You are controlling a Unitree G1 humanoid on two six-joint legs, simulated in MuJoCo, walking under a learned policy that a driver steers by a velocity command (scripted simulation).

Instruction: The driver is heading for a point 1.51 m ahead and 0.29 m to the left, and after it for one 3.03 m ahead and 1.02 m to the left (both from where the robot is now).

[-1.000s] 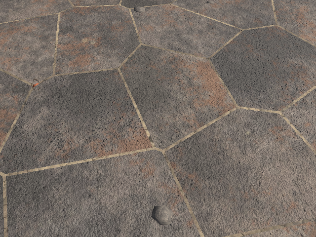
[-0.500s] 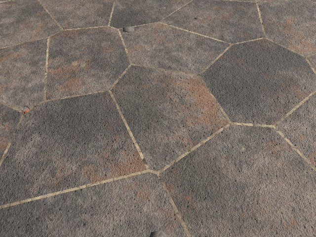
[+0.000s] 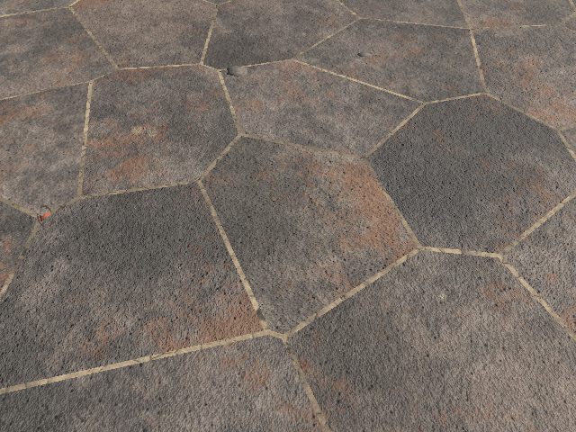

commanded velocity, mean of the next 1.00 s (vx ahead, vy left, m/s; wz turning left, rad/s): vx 0.39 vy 0.00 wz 0.13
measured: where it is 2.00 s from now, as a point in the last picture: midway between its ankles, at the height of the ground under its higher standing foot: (288, 350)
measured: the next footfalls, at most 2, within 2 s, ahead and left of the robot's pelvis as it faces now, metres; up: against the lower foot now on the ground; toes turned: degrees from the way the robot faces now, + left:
right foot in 0.32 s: +0.15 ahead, -0.17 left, +0.00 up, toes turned -2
left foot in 0.82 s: +0.53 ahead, +0.04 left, +0.00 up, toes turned +7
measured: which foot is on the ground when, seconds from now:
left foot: down 0.00-0.32, up 0.34-0.80, down 0.82-1.00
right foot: down 0.00-0.08, up 0.10-0.30, down 0.32-0.82, up 0.84-1.00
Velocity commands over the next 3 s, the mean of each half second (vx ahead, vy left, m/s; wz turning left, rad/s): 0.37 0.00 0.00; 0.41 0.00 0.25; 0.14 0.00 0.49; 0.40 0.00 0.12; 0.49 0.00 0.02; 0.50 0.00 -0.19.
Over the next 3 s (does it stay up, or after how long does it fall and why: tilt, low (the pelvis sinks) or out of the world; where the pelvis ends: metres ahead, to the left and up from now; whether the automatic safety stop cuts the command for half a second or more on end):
stays up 1.16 0.32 0.01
